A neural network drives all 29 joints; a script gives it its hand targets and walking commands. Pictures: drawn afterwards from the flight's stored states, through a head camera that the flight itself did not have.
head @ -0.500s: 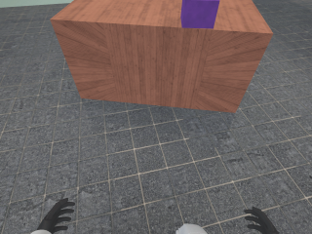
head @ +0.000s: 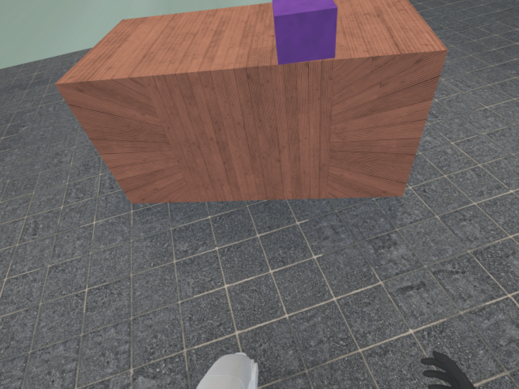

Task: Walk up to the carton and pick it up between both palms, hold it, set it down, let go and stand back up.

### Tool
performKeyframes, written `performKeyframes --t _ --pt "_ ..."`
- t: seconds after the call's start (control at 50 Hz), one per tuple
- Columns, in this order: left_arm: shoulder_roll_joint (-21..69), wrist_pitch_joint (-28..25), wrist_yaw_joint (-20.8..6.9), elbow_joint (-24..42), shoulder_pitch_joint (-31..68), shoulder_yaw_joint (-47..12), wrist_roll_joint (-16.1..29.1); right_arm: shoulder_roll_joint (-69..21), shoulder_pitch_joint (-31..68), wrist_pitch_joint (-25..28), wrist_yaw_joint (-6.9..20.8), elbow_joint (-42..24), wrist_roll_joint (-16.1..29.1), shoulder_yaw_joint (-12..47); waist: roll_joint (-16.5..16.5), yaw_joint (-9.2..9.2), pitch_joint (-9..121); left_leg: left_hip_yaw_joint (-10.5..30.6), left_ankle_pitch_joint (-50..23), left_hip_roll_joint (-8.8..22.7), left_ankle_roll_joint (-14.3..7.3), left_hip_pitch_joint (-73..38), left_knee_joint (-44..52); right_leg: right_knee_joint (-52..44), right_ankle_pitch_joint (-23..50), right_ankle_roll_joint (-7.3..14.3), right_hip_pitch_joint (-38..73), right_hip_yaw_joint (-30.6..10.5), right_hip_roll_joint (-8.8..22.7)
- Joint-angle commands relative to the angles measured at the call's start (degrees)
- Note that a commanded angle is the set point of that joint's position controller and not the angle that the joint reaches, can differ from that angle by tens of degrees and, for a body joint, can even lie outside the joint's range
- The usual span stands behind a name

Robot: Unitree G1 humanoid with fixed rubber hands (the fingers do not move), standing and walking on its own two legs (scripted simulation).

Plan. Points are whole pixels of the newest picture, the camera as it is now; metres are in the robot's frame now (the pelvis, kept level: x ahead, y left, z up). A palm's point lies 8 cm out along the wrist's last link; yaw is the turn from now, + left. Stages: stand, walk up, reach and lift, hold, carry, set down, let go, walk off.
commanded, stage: walk up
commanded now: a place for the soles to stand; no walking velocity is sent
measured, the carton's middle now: (303, 28) +1.19 -0.07 +0.06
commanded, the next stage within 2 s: none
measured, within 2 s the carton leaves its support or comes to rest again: neither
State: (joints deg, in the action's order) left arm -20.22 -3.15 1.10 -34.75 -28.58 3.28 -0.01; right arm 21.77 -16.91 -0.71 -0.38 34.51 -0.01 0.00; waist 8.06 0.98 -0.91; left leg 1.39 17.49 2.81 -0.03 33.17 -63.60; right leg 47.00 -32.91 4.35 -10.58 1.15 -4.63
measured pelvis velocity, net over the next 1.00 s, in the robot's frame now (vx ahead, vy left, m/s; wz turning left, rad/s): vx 0.25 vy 0.06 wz -0.08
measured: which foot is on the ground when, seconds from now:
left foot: up 0.00-0.10, down 0.12-0.58, up 0.60-0.96, down 0.98-1.00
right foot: down 0.00-0.16, up 0.18-0.56, down 0.58-1.00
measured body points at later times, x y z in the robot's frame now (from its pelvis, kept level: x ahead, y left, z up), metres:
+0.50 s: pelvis +0.14 +0.02 +0.00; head +0.11 +0.04 +0.45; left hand +0.30 +0.29 -0.09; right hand +0.22 -0.29 -0.06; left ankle +0.15 +0.15 -0.70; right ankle +0.23 -0.12 -0.66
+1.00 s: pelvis +0.25 +0.06 -0.02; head +0.25 +0.04 +0.43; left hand +0.37 +0.37 -0.08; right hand +0.33 -0.23 -0.12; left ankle +0.34 +0.17 -0.70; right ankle +0.27 -0.12 -0.69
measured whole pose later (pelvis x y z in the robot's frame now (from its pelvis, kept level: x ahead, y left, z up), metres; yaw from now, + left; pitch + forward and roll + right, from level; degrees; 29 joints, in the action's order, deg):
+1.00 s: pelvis +0.25 +0.06 -0.02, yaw -5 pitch -5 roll -3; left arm -21.0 -2.1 -0.1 -34.1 -22.1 3.3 0.0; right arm 23.0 -20.4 0.8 1.1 34.5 0.0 0.0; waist 6.5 0.4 -4.1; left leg 1.3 23.8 3.0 -0.8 28.0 -55.2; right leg 54.0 -28.0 1.3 -22.9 1.3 5.6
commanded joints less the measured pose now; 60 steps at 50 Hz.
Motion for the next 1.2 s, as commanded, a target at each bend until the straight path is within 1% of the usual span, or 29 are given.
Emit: performKeyframes --t 0.0,0.06,0.08,0.1,0.12,0.14,0.16,0.2,0.24,0.3,0.4,0.46,0.48,0.5,0.52,0.54,0.56,0.6,0.68,0.84,0.88,0.92,0.94,0.96,0.98,1.0,1.04,1.08,1.18 --pt "-13.7 -1.0 1.8 6.2 -7.8 3.9 -1.9 8.4 13.7 2.9 1.0 -9.7 -1.4 -6.0 -17.3 7.57 -13.6 -2.8 2.4 2.7 -0.9 16.0 16.1 -22.1 43.9 2.3 11.0 -23.1 16.7" --pt "-14.3 -0.6 1.3 6.8 -3.4 3.7 -1.5 8.5 7.5 4.0 0.5 -8.0 -1.2 -6.0 -16.9 3.31 -10.3 -4.0 1.7 -0.1 -2.7 -0.1 24.0 -15.6 44.0 2.5 3.8 -20.1 15.4" --pt "-14.4 -0.6 0.8 8.2 1.0 3.4 -0.9 9.4 -1.0 4.6 0.1 -5.7 -1.4 -6.6 -13.7 -2.55 -5.2 -4.2 -3.6 -1.6 -4.6 -18.0 30.1 -5.7 46.7 1.2 -4.3 -14.8 12.7" --pt "-12.2 -1.0 0.1 9.9 2.9 2.7 -0.1 13.9 -10.8 5.2 -0.6 -3.2 -2.7 -8.4 -5.9 -8.73 3.1 2.1 -7.2 1.0 -8.3 -37.5 29.6 13.7 43.3 -1.1 -16.7 -10.8 9.1" --pt "-7.5 -1.6 -0.3 11.6 0.8 1.6 1.4 19.9 -17.6 5.2 -1.4 -3.5 -4.3 -10.1 8.3 -12.61 15.2 28.6 3.9 17.7 -16.8 -49.3 33.4 37.7 18.9 -5.4 -28.1 -6.0 1.8" --pt "-13.0 -1.4 0.2 12.3 2.9 3.6 0.8 19.4 -19.1 4.2 -1.4 -4.1 -3.7 -9.9 6.2 -11.83 15.1 48.6 -2.7 23.6 -22.9 -55.8 39.7 38.9 -3.6 -5.7 -40.0 -10.0 -3.1" --pt "-15.5 -0.5 0.3 12.3 7.7 3.9 -0.5 17.4 -19.3 4.1 -1.6 -3.8 -2.3 -9.4 -1.8 -11.28 7.5 49.4 5.4 25.8 -24.5 -51.3 42.7 42.3 -3.9 -5.0 -44.3 -12.2 1.4" --pt "-13.2 -0.6 -0.5 11.6 12.0 3.5 -0.6 15.9 -16.7 4.1 -2.3 -3.9 -2.5 -7.9 -8.2 -9.36 -3.0 33.5 -6.5 22.3 -20.4 -38.8 41.4 41.7 -0.2 -4.1 -43.1 -11.6 4.0" --pt "-10.6 0.0 -1.4 10.1 9.0 3.7 -1.1 14.7 -11.7 4.4 -2.5 -4.0 -2.0 -7.2 -3.4 -5.38 -7.9 21.3 -9.5 17.5 -16.6 -26.3 40.9 34.8 3.5 -3.6 -35.6 -10.6 5.6" --pt "-10.7 1.1 -2.0 9.1 6.8 4.0 -1.4 14.7 -8.7 5.2 -1.8 -4.5 -1.9 -7.0 0.3 -3.48 -8.2 14.2 -3.9 14.8 -14.8 -21.5 42.7 26.3 7.3 -4.3 -31.0 -6.9 6.7" --pt "-12.5 1.3 -4.0 11.8 14.2 4.3 -0.9 16.9 -3.9 5.3 -1.4 -6.7 -1.9 -7.2 5.8 -4.24 -14.2 11.8 17.0 15.3 -13.5 -13.0 47.4 7.7 12.8 -4.9 -27.5 -2.9 11.5" --pt "-13.9 0.9 -4.5 9.7 10.8 5.1 -1.2 17.2 1.3 4.9 -1.1 -7.8 -1.5 -7.1 7.1 -0.75 -13.5 8.3 24.4 15.1 -11.2 -4.9 43.8 1.0 15.1 -3.4 -13.9 -0.7 10.5" --pt "-13.6 0.7 -4.3 7.8 6.1 5.3 -1.2 17.0 3.9 4.6 -1.0 -8.0 -1.5 -6.9 6.2 2.55 -12.0 5.5 26.0 14.1 -9.5 -0.2 39.7 -3.7 18.1 -2.8 -4.8 0.2 9.6" --pt "-14.6 0.1 -3.8 5.1 -0.1 6.2 -1.6 14.6 4.2 4.1 -0.8 -7.4 -1.8 -6.5 0.6 5.81 -8.0 2.9 27.1 11.5 -7.7 3.8 28.3 -5.3 17.2 -2.5 5.0 -1.0 7.8" --pt "-17.1 -0.6 -2.8 2.1 -6.5 7.4 -1.9 11.2 2.9 3.8 -0.4 -6.7 -1.8 -5.7 -11.0 9.12 -2.3 -0.2 25.1 7.2 -6.0 7.1 9.3 -8.3 11.0 -2.5 12.9 -4.3 6.3" --pt "-20.1 -0.9 -1.7 2.0 -8.6 8.0 -2.2 6.8 2.3 3.9 0.1 -7.5 -0.7 -4.5 -24.2 10.74 1.7 -5.8 19.9 0.6 -3.3 10.8 -10.7 -19.1 -7.1 -1.4 11.7 -20.5 15.6" --pt "-20.7 -1.1 -1.1 5.2 -3.8 7.5 -2.0 7.8 1.4 3.4 0.0 -9.0 0.1 -4.9 -18.9 7.03 1.1 3.4 18.0 -3.5 -2.4 12.7 -16.2 -33.2 -25.6 2.1 4.6 -44.9 23.3" --pt "-22.4 -1.1 0.1 7.5 3.7 8.1 -1.4 15.1 1.7 1.5 -0.1 -10.1 0.7 -7.9 -13.1 4.01 -4.1 6.7 12.8 -0.9 -2.9 15.8 -21.6 -41.9 -35.6 6.2 2.3 -54.5 28.3" --pt "-18.5 -1.8 0.4 6.5 3.8 6.4 -2.1 13.4 -2.6 2.2 0.3 -6.8 0.0 -7.7 -13.0 2.21 -5.8 8.1 8.3 0.1 -2.4 13.1 -14.9 -31.2 -13.9 4.2 0.7 -31.7 23.1" --pt "-19.5 -1.2 -0.1 8.6 6.9 6.8 -2.3 14.5 -1.0 2.0 2.0 -9.0 -0.3 -7.8 -23.4 2.59 -8.7 1.7 7.7 3.1 -0.8 7.1 3.0 -29.6 -19.1 10.2 -7.5 -22.5 24.1" --pt "-20.6 -0.6 -0.5 10.2 11.1 6.8 -2.4 14.4 -3.4 2.4 2.6 -8.2 -0.1 -7.7 -25.4 0.88 -9.1 -2.1 11.2 2.4 -1.1 -4.8 11.3 -24.6 -17.5 8.4 -15.8 -16.3 21.9" --pt "-18.9 0.4 -1.1 11.0 15.4 6.0 -2.6 13.7 -15.6 3.1 2.3 -3.3 0.3 -8.1 -20.4 -5.36 -3.8 -4.7 5.1 -2.0 -2.0 -27.0 21.5 -9.3 -17.6 3.9 -27.7 -6.5 16.7" --pt "-15.2 0.9 -1.2 10.2 13.8 4.6 -2.9 14.8 -22.8 3.7 1.6 -0.6 0.3 -9.0 -9.9 -8.96 0.8 -0.8 7.3 -3.3 -1.6 -35.7 23.7 9.3 -16.9 1.2 -32.4 -2.9 13.9" --pt "-8.5 1.0 -1.5 10.6 13.0 2.3 -2.3 19.1 -25.7 4.1 0.8 0.1 -0.5 -10.1 6.7 -10.92 2.4 16.4 21.4 5.5 -2.3 -34.3 31.8 29.9 -9.5 -1.9 -38.8 3.9 8.4" --pt "-9.3 1.1 -1.6 12.9 16.2 2.5 -0.8 20.5 -18.7 4.2 -0.1 -4.0 -1.3 -9.3 3.3 -8.70 -0.7 44.2 38.8 13.1 -6.1 -27.0 47.0 34.2 -3.0 -2.3 -44.6 -5.1 4.8" --pt "-14.3 1.8 -1.4 14.3 17.5 4.1 -0.3 23.1 -13.8 4.2 -1.0 -6.3 -1.4 -9.9 -1.8 -7.16 -3.6 57.6 48.9 20.7 -10.3 -27.7 56.8 35.8 -0.2 -2.5 -47.9 -8.0 6.1" --pt "-17.6 2.4 -1.9 11.6 18.2 5.0 -1.3 21.6 -13.3 5.0 -2.7 -6.1 -1.0 -9.7 -9.6 -6.12 -11.7 50.0 42.8 18.6 -9.4 -24.8 52.8 36.4 6.0 -3.1 -49.1 -8.0 10.0" --pt "-15.8 1.9 -2.6 9.5 15.2 4.9 -1.3 20.0 -12.2 5.4 -3.1 -4.9 -1.9 -8.8 -4.8 -4.76 -11.3 36.5 24.1 13.7 -7.1 -23.9 47.4 30.6 8.4 -2.8 -42.5 -6.5 10.5" --pt "-14.2 2.2 -2.4 9.2 16.0 4.4 -1.4 17.1 -13.3 5.9 -3.1 -4.3 -1.3 -7.3 1.6 -5.61 -5.2 27.6 -5.8 13.1 -11.7 -31.3 39.9 21.9 8.3 -4.9 -38.9 -4.7 11.0"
